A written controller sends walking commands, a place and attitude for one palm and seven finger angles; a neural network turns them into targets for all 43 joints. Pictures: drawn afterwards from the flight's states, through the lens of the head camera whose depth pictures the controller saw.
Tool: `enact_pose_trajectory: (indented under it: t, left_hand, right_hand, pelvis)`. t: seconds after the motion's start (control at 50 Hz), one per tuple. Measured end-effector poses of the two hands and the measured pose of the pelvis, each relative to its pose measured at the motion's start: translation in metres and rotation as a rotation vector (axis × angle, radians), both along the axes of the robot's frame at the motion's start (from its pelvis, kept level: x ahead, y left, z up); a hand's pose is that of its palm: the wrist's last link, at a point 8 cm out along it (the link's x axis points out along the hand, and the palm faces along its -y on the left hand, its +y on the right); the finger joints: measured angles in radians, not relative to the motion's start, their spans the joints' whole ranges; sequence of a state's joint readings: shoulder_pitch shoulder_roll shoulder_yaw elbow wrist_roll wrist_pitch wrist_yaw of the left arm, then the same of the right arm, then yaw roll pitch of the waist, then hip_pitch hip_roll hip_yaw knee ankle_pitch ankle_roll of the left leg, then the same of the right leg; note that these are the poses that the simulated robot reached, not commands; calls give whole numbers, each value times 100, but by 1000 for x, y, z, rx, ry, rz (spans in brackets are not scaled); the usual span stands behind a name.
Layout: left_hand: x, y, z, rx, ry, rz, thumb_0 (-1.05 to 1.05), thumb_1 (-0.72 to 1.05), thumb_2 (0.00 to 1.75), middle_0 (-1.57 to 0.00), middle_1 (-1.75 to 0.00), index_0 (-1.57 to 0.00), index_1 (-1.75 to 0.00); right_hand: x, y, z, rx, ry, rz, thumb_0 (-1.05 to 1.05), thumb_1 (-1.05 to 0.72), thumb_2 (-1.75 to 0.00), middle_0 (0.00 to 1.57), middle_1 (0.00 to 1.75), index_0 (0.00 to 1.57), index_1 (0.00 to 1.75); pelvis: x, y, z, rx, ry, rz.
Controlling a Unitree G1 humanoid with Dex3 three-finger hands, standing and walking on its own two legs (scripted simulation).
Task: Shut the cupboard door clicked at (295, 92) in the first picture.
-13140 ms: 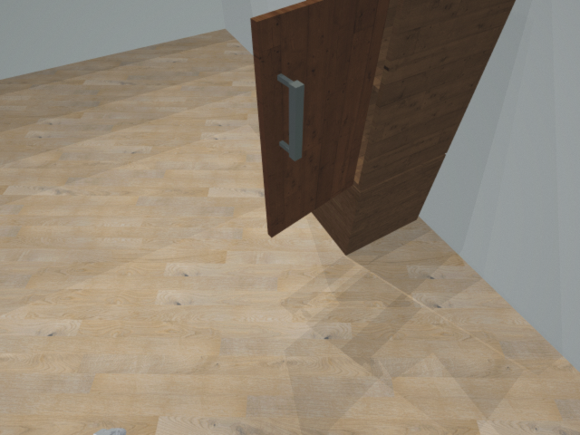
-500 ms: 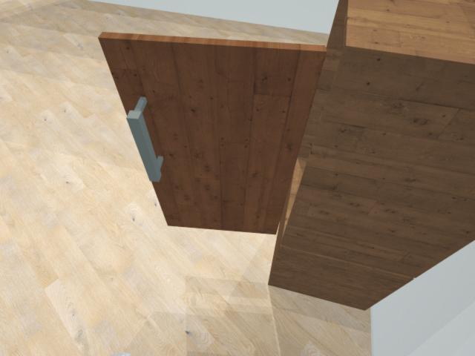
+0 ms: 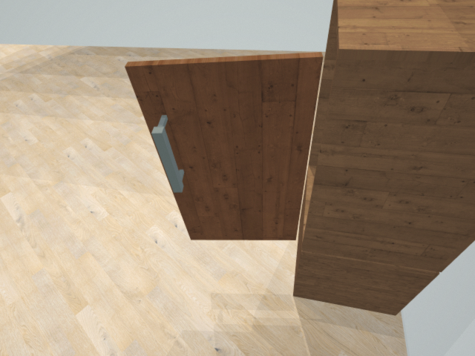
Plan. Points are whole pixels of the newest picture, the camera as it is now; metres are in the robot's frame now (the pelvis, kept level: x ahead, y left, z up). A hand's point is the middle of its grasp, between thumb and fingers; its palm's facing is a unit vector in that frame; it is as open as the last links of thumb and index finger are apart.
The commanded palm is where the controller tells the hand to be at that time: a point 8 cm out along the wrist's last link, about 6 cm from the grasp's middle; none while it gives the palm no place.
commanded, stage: come to a stop and stand still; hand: left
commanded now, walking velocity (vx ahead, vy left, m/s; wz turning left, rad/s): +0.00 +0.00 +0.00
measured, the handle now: (171, 155) +0.49 +0.18 +0.06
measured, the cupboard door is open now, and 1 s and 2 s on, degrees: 100 100 100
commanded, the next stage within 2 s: look again from close up in 1.24 s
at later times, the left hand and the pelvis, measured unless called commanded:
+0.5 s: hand out of the picture +0.00 +0.13 -0.16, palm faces +0.01 -0.98 -0.22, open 7.3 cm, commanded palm none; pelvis +0.00 -0.04 +0.01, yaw +1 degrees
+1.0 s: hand out of the picture +0.02 +0.10 -0.16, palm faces +0.05 -0.97 -0.22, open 7.3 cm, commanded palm none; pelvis +0.03 -0.07 +0.01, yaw +2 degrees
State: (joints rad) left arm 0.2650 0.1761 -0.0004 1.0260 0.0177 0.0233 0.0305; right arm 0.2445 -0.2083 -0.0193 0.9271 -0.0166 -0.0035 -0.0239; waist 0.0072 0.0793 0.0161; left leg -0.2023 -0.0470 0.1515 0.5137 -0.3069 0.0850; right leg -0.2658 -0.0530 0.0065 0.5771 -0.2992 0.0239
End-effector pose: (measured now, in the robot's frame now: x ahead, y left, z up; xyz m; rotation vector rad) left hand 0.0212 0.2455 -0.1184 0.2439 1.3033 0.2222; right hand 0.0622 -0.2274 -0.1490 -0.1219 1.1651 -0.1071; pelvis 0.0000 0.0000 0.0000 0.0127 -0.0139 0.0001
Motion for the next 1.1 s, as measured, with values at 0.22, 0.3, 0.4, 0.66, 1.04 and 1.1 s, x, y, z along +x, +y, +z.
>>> enact_pose_trajectory:
  t: [0.22,0.3,0.4,0.66,1.04,1.1]
  left_hand:
    - [-21,-30,-2,-52,50,3,0,91,90,-20,-30,-20,-30]
    - [-26,-44,-4,-72,76,5,1,91,90,-20,-30,-20,-30]
    - [-30,-56,-7,-85,102,13,1,92,90,-21,-30,-20,-30]
    - [-23,-78,-7,-88,115,33,1,92,90,-20,-30,-20,-30]
    - [-5,-99,-9,-85,90,55,1,92,90,-20,-30,-20,-30]
    - [-3,-101,-9,-85,86,58,1,92,90,-20,-30,-20,-30]
  right_hand:
    - [-52,-15,1,3,154,14,0,-92,-90,20,30,20,30]
    - [-66,-18,1,8,204,5,0,-91,-90,20,30,20,30]
    - [-76,-21,2,17,248,-2,0,-91,-90,20,30,20,30]
    - [-63,-31,1,33,270,3,0,-91,-90,20,30,20,30]
    - [-25,-63,4,-1,239,20,0,-91,-90,20,30,19,30]
    - [-22,-66,4,-6,237,21,0,-91,-90,20,30,19,30]
  pelvis:
    - [-6,-15,7,11,7,7]
    - [-5,-22,8,11,7,8]
    - [-1,-31,9,11,8,10]
    - [12,-51,10,11,13,19]
    - [31,-75,10,9,15,34]
    - [33,-78,10,8,14,35]
